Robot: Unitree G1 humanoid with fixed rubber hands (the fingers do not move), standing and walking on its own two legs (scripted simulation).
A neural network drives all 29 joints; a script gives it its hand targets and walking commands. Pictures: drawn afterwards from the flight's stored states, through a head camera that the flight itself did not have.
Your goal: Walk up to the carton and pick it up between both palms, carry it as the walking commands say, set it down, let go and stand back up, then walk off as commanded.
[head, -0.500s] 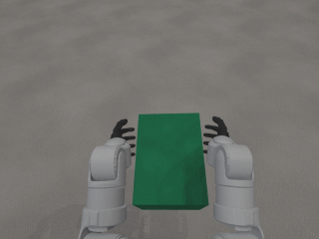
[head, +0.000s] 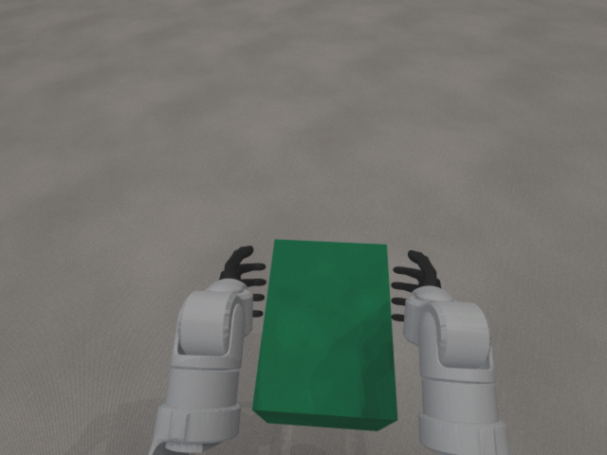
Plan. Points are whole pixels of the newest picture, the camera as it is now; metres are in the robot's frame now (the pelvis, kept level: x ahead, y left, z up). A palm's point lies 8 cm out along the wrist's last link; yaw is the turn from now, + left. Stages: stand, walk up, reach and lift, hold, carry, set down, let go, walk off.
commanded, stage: carry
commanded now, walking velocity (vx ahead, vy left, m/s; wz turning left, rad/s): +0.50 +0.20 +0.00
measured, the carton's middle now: (326, 335) +0.31 -0.01 -0.03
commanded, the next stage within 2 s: none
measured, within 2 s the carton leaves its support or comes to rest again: neither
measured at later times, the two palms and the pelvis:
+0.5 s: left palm (187, 145) +0.63 +0.25 +0.09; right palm (315, 140) +0.62 +0.00 +0.10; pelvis +0.32 +0.15 +0.01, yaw -4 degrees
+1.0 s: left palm (173, 62) +0.96 +0.35 +0.11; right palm (272, 58) +0.97 +0.11 +0.10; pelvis +0.66 +0.23 +0.02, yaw +1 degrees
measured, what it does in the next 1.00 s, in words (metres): walks ahead: left foot, then right foot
